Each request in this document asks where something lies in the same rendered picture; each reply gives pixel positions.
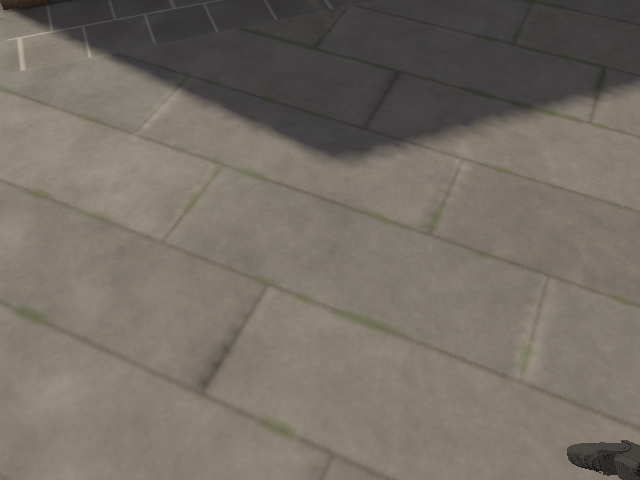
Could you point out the robot right hand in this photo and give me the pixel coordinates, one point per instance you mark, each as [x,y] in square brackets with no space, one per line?
[622,459]

